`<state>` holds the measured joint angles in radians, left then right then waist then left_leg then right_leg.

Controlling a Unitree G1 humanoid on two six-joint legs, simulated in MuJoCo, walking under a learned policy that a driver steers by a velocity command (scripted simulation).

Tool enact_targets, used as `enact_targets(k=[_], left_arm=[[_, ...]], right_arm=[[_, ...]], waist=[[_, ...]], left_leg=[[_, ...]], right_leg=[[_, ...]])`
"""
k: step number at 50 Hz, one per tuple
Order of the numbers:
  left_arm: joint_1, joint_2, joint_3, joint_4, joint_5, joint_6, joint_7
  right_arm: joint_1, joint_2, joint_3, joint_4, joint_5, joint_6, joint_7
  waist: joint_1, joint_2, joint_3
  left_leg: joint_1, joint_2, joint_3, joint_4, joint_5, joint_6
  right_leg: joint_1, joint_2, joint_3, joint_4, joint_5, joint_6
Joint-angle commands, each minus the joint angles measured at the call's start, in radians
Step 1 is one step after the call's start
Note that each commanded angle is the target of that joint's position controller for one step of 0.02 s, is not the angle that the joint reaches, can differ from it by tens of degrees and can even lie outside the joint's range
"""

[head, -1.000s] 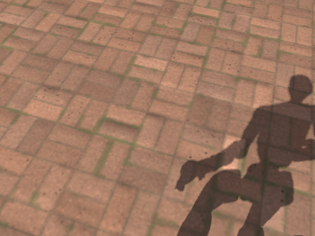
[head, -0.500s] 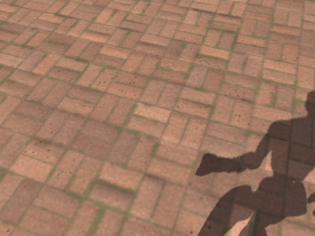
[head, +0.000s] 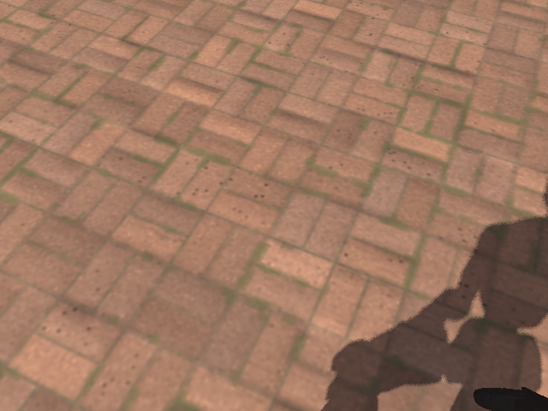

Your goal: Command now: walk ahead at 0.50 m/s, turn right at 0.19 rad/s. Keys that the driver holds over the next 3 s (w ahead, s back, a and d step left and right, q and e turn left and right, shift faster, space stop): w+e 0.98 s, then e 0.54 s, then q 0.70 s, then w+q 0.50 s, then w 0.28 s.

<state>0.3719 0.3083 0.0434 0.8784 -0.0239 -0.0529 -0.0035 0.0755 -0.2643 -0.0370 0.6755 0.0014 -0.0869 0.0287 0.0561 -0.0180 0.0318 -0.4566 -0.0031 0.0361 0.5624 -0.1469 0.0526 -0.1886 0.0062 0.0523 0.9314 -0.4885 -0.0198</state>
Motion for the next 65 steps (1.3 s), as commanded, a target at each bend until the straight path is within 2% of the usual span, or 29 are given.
enact_targets(k=[1, 2, 4, 7, 13, 19, 21, 23, 24, 25, 26, 27, 28, 29, 30, 34, 39, 44, 46, 47, 48, 49, 50, 51, 52, 53, 55, 59, 65], left_arm=[[-0.075, 0.132, 0.025, -0.111, -0.022, -0.042, -0.002], [-0.096, 0.122, 0.029, -0.113, -0.008, -0.036, 0.001], [-0.048, 0.089, 0.031, -0.097, -0.008, -0.009, 0.001], [-0.065, 0.052, 0.03, -0.106, -0.005, 0.019, 0.005], [-0.218, 0.021, 0.021, -0.157, 0.004, 0.009, -0.019], [-0.373, 0.012, 0.014, -0.252, 0.003, 0.009, -0.055], [-0.342, 0.037, 0.027, -0.267, 0.003, 0.013, -0.063], [-0.173, 0.097, 0.063, -0.239, 0.0, 0.02, -0.058], [-0.005, 0.155, 0.097, -0.198, 0.0, 0.025, -0.043], [0.076, 0.27, 0.126, -0.18, -0.002, 0.033, -0.02], [0.05, 0.271, 0.114, -0.214, -0.002, 0.018, -0.024], [0.042, 0.19, 0.09, -0.213, 0.006, 0.006, -0.029], [-0.003, 0.157, 0.08, -0.213, 0.007, -0.003, -0.028], [-0.071, 0.129, 0.072, -0.221, 0.005, -0.007, -0.028], [-0.123, 0.096, 0.061, -0.237, 0.012, -0.009, -0.024], [-0.133, 0.122, 0.066, -0.25, 0.014, -0.013, -0.003], [-0.061, 0.15, 0.076, -0.226, 0.004, 0.001, 0.019], [-0.016, 0.138, 0.077, -0.202, -0.003, 0.012, 0.025], [-0.038, 0.129, 0.076, -0.208, 0.001, 0.018, 0.026], [-0.04, 0.094, 0.064, -0.214, 0.005, 0.017, 0.024], [-0.023, 0.03, 0.039, -0.229, 0.02, 0.015, 0.02], [0.114, -0.023, 0.022, -0.263, -0.011, 0.005, 0.019], [0.103, 0.088, 0.04, -0.239, -0.02, 0.006, 0.024], [-0.003, 0.147, 0.059, -0.247, -0.01, 0.014, 0.026], [-0.055, 0.148, 0.063, -0.256, 0.002, 0.023, 0.031], [-0.08, 0.144, 0.07, -0.267, 0.014, 0.029, 0.033], [-0.051, 0.101, 0.069, -0.271, 0.004, 0.049, 0.027], [-0.105, 0.041, 0.049, -0.312, 0.005, 0.074, 0.022], [-0.215, 0.05, 0.052, -0.349, 0.01, 0.077, -0.018]], right_arm=[[0.239, -0.148, -0.049, 0.016, -0.003, -0.002, -0.014], [0.189, -0.117, -0.041, 0.018, -0.007, -0.006, -0.012], [0.145, -0.092, -0.038, 0.028, -0.016, -0.023, -0.009], [0.136, -0.112, -0.048, 0.06, -0.018, -0.04, -0.013], [0.161, -0.148, -0.055, 0.105, -0.015, -0.029, -0.035], [0.25, -0.186, -0.07, 0.16, 0.009, 0.015, -0.042], [0.228, -0.212, -0.078, 0.156, 0.015, 0.031, -0.05], [0.205, -0.234, -0.083, 0.148, 0.018, 0.047, -0.06], [0.19, -0.225, -0.077, 0.14, 0.019, 0.046, -0.064], [0.259, -0.119, -0.044, 0.099, -0.017, 0.029, -0.055], [0.258, -0.078, -0.019, 0.072, -0.013, -0.013, -0.037], [0.133, -0.16, -0.041, 0.048, 0.028, -0.043, -0.021], [0.086, -0.158, -0.038, 0.026, 0.042, -0.059, -0.017], [0.088, -0.15, -0.038, 0.037, 0.022, -0.063, -0.024], [0.102, -0.163, -0.048, 0.047, 0.001, -0.055, -0.029], [0.111, -0.122, -0.043, 0.038, -0.018, -0.015, -0.032], [-0.08, -0.078, -0.02, -0.014, -0.008, -0.018, -0.022], [-0.111, -0.139, -0.04, -0.036, 0.009, -0.037, -0.005], [-0.026, -0.16, -0.054, -0.015, 0.009, -0.047, -0.005], [0.068, -0.184, -0.068, 0.007, 0.0, -0.052, -0.011], [0.208, -0.235, -0.082, 0.02, -0.017, -0.054, -0.019], [0.289, -0.318, -0.102, 0.055, -0.027, -0.039, -0.016], [0.252, -0.226, -0.082, 0.037, -0.006, -0.035, -0.011], [0.195, -0.161, -0.063, 0.019, -0.008, -0.029, -0.016], [0.138, -0.137, -0.052, 0.009, -0.019, -0.021, -0.018], [0.103, -0.113, -0.046, 0.015, -0.021, -0.014, -0.019], [0.087, -0.103, -0.042, 0.031, -0.021, -0.014, -0.022], [0.067, -0.169, -0.065, 0.059, -0.011, 0.003, -0.038], [0.048, -0.197, -0.071, 0.081, 0.012, 0.038, -0.047]], waist=[[-0.14, 0.11, -0.15], [-0.114, 0.097, -0.089], [-0.064, 0.126, -0.065], [-0.045, 0.091, -0.02], [-0.092, 0.06, 0.028], [-0.138, 0.051, 0.069], [-0.099, 0.087, 0.023], [0.007, 0.109, -0.083], [0.097, 0.074, -0.165], [0.062, -0.15, -0.262], [0.024, -0.189, -0.402], [0.078, -0.089, -0.329], [0.051, -0.051, -0.204], [-0.001, 0.02, -0.122], [-0.037, 0.009, -0.087], [-0.076, -0.014, -0.058], [0.0, -0.058, -0.027], [-0.003, -0.09, -0.031], [-0.055, -0.115, -0.047], [-0.101, -0.103, -0.103], [-0.153, 0.008, -0.24], [-0.088, 0.36, -0.347], [-0.106, 0.275, -0.279], [-0.127, 0.171, -0.16], [-0.109, 0.099, -0.106], [-0.089, 0.091, -0.069], [-0.052, 0.141, -0.068], [-0.051, 0.138, -0.085], [-0.083, 0.12, -0.084]], left_leg=[[0.574, 0.329, -0.457, -0.282, -0.138, 0.173], [0.471, 0.293, -0.372, -0.318, -0.063, 0.159], [0.356, 0.258, -0.259, -0.382, 0.024, 0.146], [0.301, 0.257, -0.14, -0.434, 0.134, 0.153], [0.351, 0.221, 0.059, -0.457, 0.223, 0.114], [0.564, 0.287, 0.125, -0.366, 0.39, 0.095], [0.598, 0.289, 0.155, -0.255, 0.7, 0.072], [0.567, 0.269, 0.181, 0.004, 0.932, 0.044], [0.424, 0.227, 0.197, 0.239, 0.811, 0.007], [0.018, 0.111, 0.19, 0.608, 0.142, -0.053], [-0.24, -0.061, -0.037, 0.835, -0.456, -0.077], [-0.348, 0.004, -0.143, 0.858, -0.393, -0.052], [-0.361, 0.047, -0.129, 0.787, -0.303, -0.031], [-0.31, 0.087, -0.123, 0.687, -0.24, -0.034], [-0.238, 0.114, -0.123, 0.612, -0.198, -0.044], [-0.144, 0.109, -0.092, 0.445, -0.099, -0.11], [-0.053, 0.034, -0.076, 0.061, 0.212, -0.134], [0.0, 0.019, -0.131, -0.064, 0.165, -0.096], [0.103, 0.014, -0.113, -0.097, 0.096, -0.06], [0.252, 0.033, -0.115, -0.118, 0.084, -0.029], [0.497, 0.195, -0.271, -0.11, 0.005, 0.03], [0.788, 0.41, -0.754, -0.222, -0.25, 0.195], [0.749, 0.427, -0.838, -0.266, -0.363, 0.193], [0.631, 0.386, -0.65, -0.257, -0.204, 0.155], [0.515, 0.347, -0.489, -0.241, 0.059, 0.135], [0.431, 0.309, -0.372, -0.231, 0.294, 0.129], [0.342, 0.26, -0.22, -0.244, 0.487, 0.121], [0.343, 0.283, -0.1, -0.291, 0.589, 0.166], [0.362, 0.267, 0.053, -0.273, 0.475, 0.125]], right_leg=[[-0.551, -0.08, 0.055, 0.313, 0.082, -0.016], [-0.524, -0.106, 0.052, 0.26, 0.142, -0.008], [-0.424, -0.136, 0.06, 0.22, 0.211, 0.006], [-0.451, -0.14, 0.069, 0.167, 0.287, 0.028], [-0.469, -0.119, 0.008, -0.149, 0.568, 0.028], [-0.531, -0.091, -0.079, -0.301, 0.463, -0.026], [-0.436, -0.036, -0.135, -0.307, 0.364, -0.063], [-0.201, 0.041, -0.176, -0.321, 0.302, -0.114], [0.068, 0.057, -0.135, -0.396, 0.363, -0.157], [0.445, -0.183, 0.272, -0.4, 0.35, -0.286], [0.613, -0.349, 0.778, -0.581, 0.202, -0.438], [0.571, -0.327, 0.685, -0.636, 0.19, -0.377], [0.432, -0.289, 0.541, -0.642, 0.243, -0.335], [0.278, -0.242, 0.431, -0.649, 0.345, -0.3], [0.168, -0.209, 0.355, -0.666, 0.441, -0.282], [-0.019, -0.153, 0.244, -0.715, 0.608, -0.284], [-0.091, -0.082, 0.181, -0.695, 0.46, -0.206], [0.02, -0.144, 0.322, -0.587, 0.354, -0.175], [0.031, -0.139, 0.355, -0.509, 0.38, -0.151], [0.004, -0.09, 0.326, -0.399, 0.41, -0.121], [-0.103, -0.022, 0.241, -0.124, 0.285, -0.084], [-0.458, 0.108, 0.113, 0.203, -0.109, -0.019], [-0.58, 0.034, 0.141, 0.343, -0.098, 0.002], [-0.594, 0.004, 0.13, 0.378, -0.015, 0.015], [-0.545, -0.026, 0.101, 0.367, 0.04, 0.03], [-0.514, -0.045, 0.091, 0.328, 0.058, 0.042], [-0.429, -0.072, 0.056, 0.26, 0.069, 0.053], [-0.432, -0.082, 0.006, 0.077, 0.187, 0.076], [-0.301, -0.067, -0.06, -0.206, 0.387, 0.038]])
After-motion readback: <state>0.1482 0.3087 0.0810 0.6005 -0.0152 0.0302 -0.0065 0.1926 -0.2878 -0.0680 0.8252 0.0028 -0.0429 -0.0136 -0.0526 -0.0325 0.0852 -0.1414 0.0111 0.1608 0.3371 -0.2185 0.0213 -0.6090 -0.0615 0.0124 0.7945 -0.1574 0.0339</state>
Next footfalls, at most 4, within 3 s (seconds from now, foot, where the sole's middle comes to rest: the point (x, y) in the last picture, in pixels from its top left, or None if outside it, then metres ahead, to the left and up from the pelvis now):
0.48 right None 0.40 -0.16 -0.76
0.96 left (321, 305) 0.73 -0.07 -0.76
1.42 right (428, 331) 0.68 -0.35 -0.76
1.76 left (356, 270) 0.85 -0.17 -0.76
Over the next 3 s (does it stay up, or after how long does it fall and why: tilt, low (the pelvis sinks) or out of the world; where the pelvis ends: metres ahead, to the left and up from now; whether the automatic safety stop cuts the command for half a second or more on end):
stays up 0.99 -0.33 0.02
